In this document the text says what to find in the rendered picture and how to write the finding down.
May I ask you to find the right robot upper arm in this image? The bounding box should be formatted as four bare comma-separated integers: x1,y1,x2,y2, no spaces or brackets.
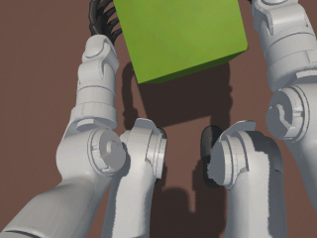
265,83,317,213

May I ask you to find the right robot forearm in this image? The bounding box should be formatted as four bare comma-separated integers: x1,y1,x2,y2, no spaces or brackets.
251,0,317,93

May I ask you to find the left robot upper arm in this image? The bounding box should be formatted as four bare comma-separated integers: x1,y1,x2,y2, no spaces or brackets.
0,127,126,238

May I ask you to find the carton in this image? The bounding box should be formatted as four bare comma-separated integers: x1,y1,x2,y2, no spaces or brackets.
113,0,249,84

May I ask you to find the right robot foot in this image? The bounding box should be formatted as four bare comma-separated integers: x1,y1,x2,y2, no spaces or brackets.
200,125,223,188

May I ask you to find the robot left hand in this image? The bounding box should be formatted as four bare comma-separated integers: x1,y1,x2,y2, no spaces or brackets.
88,0,123,47

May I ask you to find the robot foot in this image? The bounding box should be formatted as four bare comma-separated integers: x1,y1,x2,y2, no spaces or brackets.
200,125,223,188
155,127,167,184

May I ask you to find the left robot foot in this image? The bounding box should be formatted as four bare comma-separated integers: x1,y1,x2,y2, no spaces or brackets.
155,127,167,184

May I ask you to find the left robot forearm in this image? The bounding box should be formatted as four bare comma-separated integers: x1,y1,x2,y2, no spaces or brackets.
61,35,120,141

